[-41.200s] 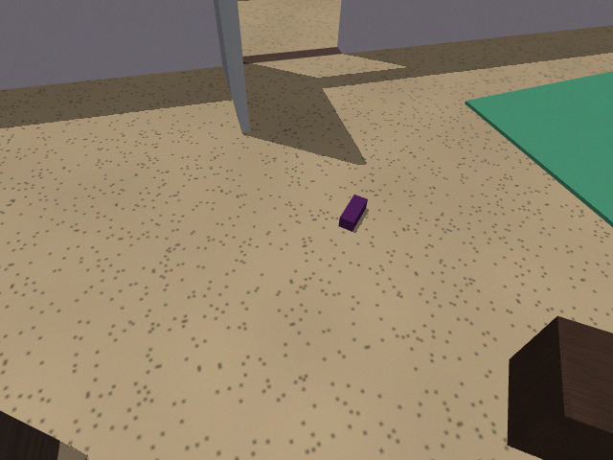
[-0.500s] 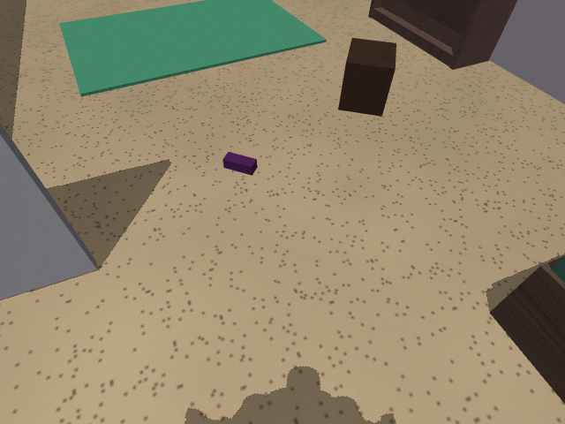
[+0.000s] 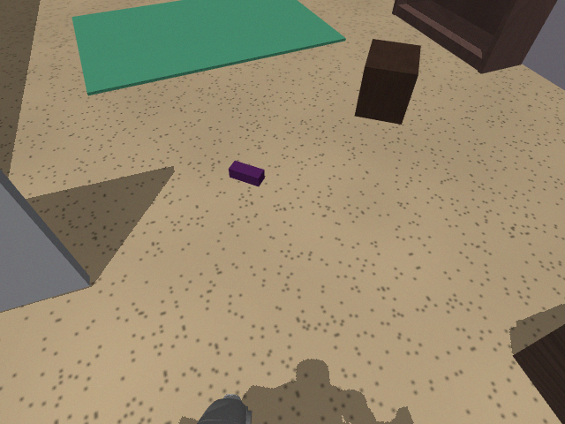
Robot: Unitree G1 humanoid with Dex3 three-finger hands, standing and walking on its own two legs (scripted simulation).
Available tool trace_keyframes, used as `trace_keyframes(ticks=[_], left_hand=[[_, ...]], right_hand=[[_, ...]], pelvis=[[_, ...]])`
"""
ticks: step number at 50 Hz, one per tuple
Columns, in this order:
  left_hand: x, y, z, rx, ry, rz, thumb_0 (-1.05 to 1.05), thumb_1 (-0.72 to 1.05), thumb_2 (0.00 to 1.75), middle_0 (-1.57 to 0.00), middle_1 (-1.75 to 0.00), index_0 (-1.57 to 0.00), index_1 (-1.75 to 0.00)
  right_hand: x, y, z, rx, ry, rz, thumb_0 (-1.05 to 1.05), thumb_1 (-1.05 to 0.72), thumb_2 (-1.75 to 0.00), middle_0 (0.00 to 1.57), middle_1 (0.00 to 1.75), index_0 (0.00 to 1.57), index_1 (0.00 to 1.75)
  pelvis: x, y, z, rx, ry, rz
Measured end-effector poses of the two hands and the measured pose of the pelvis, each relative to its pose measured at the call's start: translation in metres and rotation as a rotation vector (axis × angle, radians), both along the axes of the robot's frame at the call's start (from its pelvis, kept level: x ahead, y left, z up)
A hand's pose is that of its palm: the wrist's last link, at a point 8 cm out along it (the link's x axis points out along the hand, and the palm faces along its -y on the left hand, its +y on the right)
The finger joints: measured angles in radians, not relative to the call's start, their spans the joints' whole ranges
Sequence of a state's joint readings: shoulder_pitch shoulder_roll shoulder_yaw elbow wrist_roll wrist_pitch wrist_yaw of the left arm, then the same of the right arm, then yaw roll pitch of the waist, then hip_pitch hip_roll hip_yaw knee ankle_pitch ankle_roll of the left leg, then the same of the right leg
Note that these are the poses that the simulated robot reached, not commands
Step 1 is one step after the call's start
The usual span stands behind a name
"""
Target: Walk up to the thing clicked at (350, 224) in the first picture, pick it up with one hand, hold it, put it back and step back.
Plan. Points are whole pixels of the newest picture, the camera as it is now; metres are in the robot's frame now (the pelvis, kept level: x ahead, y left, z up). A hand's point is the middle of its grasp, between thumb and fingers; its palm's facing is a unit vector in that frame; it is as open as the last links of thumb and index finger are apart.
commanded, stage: walk up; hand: left
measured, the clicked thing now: (246, 173) +1.30 +0.25 -0.74
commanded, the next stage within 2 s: none
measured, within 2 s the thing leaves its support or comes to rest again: neither
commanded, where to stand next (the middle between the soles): +0.90 +0.03 m, yaw +0 degrees
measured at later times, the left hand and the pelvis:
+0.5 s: hand (137, 295) +0.34 +0.29 -0.13, palm faces -0.10 -0.92 -0.38, open 7.4 cm; pelvis +0.24 +0.02 +0.00, yaw -2 degrees
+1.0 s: hand (157, 240) +0.49 +0.31 -0.17, palm faces -0.02 -0.94 -0.35, open 7.4 cm; pelvis +0.47 +0.03 -0.02, yaw +0 degrees
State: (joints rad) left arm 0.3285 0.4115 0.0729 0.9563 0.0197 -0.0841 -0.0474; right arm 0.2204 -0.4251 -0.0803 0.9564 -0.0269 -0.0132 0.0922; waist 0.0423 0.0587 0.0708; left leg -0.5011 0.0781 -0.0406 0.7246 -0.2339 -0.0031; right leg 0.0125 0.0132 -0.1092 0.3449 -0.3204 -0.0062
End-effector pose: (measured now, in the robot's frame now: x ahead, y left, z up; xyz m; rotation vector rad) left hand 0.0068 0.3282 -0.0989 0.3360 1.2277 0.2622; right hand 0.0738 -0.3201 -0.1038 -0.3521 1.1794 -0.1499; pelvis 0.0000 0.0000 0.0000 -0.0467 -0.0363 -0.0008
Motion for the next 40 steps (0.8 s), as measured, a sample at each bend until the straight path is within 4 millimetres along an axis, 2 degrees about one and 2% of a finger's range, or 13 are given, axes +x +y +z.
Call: trace_keyframes(ticks=[6, 9, 13, 18, 24, 28, 31, 35, 40], left_hand=[[0.062, 0.018, -0.035, -0.036, 0.016, 0.004, 0.00, 0.90, 0.89, -0.21, -0.30, -0.21, -0.30], [0.104, 0.019, -0.038, -0.054, 0.019, -0.021, 0.01, 0.90, 0.89, -0.21, -0.30, -0.21, -0.30], [0.166, 0.018, -0.025, -0.072, -0.037, -0.079, 0.01, 0.91, 0.89, -0.20, -0.30, -0.21, -0.30], [0.234, 0.018, -0.007, -0.063, -0.071, -0.139, 0.00, 0.91, 0.89, -0.20, -0.30, -0.21, -0.30], [0.315, 0.011, 0.008, -0.020, -0.100, -0.166, 0.00, 0.91, 0.89, -0.20, -0.30, -0.20, -0.30], [0.367, 0.001, 0.008, 0.032, -0.157, -0.163, 0.00, 0.91, 0.89, -0.20, -0.30, -0.20, -0.30], [0.391, -0.010, 0.012, 0.036, -0.198, -0.141, 0.00, 0.91, 0.89, -0.20, -0.30, -0.20, -0.30], [0.406, -0.020, 0.019, 0.017, -0.179, -0.113, 0.00, 0.91, 0.89, -0.20, -0.30, -0.21, -0.30], [0.422, -0.017, 0.014, -0.006, -0.127, -0.089, 0.00, 0.90, 0.89, -0.21, -0.30, -0.21, -0.30]], right_hand=[[0.097, 0.028, -0.001, -0.028, -0.082, 0.047, 0.01, -0.90, -0.90, 0.21, 0.30, 0.20, 0.30], [0.128, 0.040, 0.006, -0.023, -0.156, 0.025, 0.01, -0.90, -0.90, 0.21, 0.30, 0.20, 0.30], [0.148, 0.047, 0.019, -0.020, -0.172, -0.012, 0.01, -0.90, -0.90, 0.21, 0.30, 0.21, 0.30], [0.162, 0.042, 0.021, -0.019, -0.138, -0.041, 0.01, -0.90, -0.90, 0.21, 0.30, 0.21, 0.30], [0.179, 0.019, 0.003, -0.003, -0.055, -0.093, 0.01, -0.90, -0.90, 0.21, 0.30, 0.21, 0.30], [0.208, -0.001, -0.022, 0.004, 0.001, -0.100, 0.01, -0.90, -0.90, 0.21, 0.30, 0.21, 0.30], [0.241, -0.004, -0.028, 0.010, 0.031, -0.082, 0.01, -0.90, -0.90, 0.21, 0.30, 0.20, 0.30], [0.295, -0.002, -0.020, 0.029, 0.000, -0.047, 0.01, -0.90, -0.90, 0.21, 0.30, 0.20, 0.30], [0.358, 0.004, -0.005, 0.023, -0.032, 0.001, 0.01, -0.90, -0.90, 0.21, 0.30, 0.20, 0.30]], pelvis=[[0.067, 0.022, -0.020, 0.026, -0.009, 0.012], [0.092, 0.031, -0.018, 0.032, -0.010, 0.008], [0.128, 0.035, -0.005, 0.048, -0.010, -0.018], [0.173, 0.034, 0.003, 0.061, -0.010, -0.037], [0.233, 0.020, 0.000, 0.071, -0.006, -0.037], [0.279, 0.001, -0.016, 0.058, -0.004, -0.029], [0.302, -0.006, -0.015, 0.051, -0.009, -0.024], [0.334, -0.006, -0.004, 0.042, -0.006, -0.018], [0.375, -0.002, 0.001, 0.029, 0.005, -0.010]])
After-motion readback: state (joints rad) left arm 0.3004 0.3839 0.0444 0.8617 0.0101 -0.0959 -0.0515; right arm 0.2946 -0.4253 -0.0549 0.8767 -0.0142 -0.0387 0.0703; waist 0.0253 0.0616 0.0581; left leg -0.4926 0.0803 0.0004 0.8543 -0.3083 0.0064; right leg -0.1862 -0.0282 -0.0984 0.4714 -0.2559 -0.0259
